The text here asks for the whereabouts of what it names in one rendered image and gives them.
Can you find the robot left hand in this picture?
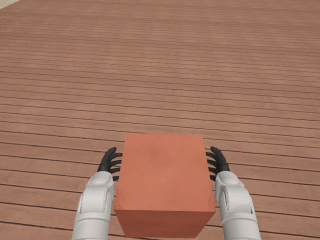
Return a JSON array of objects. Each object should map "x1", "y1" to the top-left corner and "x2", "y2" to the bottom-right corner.
[{"x1": 97, "y1": 147, "x2": 123, "y2": 181}]

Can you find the robot left forearm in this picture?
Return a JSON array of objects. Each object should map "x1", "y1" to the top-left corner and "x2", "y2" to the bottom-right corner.
[{"x1": 71, "y1": 171, "x2": 114, "y2": 240}]

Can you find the robot right forearm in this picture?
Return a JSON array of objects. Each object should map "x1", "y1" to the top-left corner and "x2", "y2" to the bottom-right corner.
[{"x1": 215, "y1": 171, "x2": 261, "y2": 240}]

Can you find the carton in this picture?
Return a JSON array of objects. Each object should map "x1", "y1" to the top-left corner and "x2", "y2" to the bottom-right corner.
[{"x1": 114, "y1": 133, "x2": 216, "y2": 239}]

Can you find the robot right hand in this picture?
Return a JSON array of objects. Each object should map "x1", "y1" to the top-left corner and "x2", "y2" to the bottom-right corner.
[{"x1": 205, "y1": 146, "x2": 230, "y2": 182}]

